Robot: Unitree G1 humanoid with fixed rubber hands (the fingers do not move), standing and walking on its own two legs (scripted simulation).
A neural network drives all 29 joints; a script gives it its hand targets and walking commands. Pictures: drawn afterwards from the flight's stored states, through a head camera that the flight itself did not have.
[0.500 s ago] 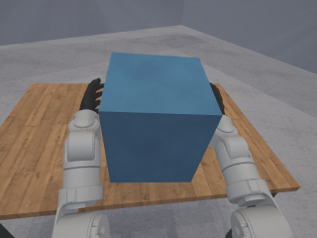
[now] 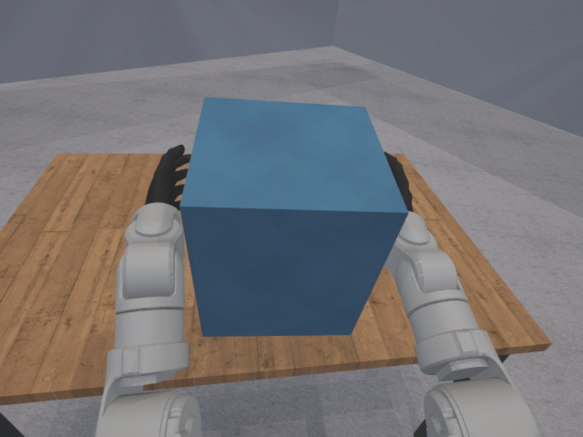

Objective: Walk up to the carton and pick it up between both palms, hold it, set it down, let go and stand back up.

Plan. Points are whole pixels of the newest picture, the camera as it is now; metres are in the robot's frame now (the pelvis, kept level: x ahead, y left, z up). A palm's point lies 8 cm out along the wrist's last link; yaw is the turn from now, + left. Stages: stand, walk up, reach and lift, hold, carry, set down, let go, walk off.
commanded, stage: hold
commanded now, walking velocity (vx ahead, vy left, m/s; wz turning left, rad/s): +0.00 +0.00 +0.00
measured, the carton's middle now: (282, 223) +0.36 +0.01 +0.17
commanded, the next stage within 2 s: set down in 0.80 s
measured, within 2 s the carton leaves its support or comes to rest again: neither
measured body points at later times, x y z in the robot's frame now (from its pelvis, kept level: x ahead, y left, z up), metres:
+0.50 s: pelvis +0.00 +0.00 +0.00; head -0.06 +0.03 +0.44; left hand +0.37 +0.16 +0.20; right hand +0.37 -0.15 +0.20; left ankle +0.04 +0.12 -0.75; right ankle -0.02 -0.12 -0.75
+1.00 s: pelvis +0.00 +0.00 +0.00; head -0.06 +0.03 +0.44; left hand +0.37 +0.17 +0.21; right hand +0.37 -0.14 +0.20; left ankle +0.04 +0.12 -0.75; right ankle -0.02 -0.12 -0.75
